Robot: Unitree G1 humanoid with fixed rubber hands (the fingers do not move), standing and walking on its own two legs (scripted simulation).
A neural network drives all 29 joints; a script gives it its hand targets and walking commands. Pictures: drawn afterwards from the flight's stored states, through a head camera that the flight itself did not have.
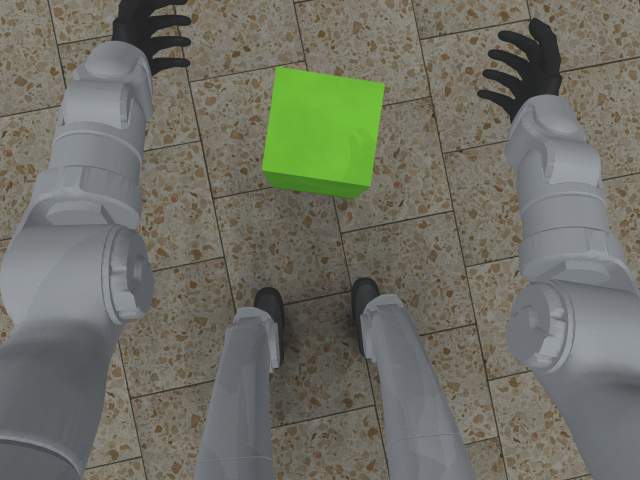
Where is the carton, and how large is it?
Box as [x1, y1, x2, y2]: [262, 67, 384, 198]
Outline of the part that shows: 276,67 262,171 273,187 354,198 370,185 384,84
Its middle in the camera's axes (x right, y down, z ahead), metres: +0.00 -0.21 +0.87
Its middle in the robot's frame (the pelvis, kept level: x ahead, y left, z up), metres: +0.56 -0.05 -0.54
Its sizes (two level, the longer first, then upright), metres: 0.210 0.200 0.250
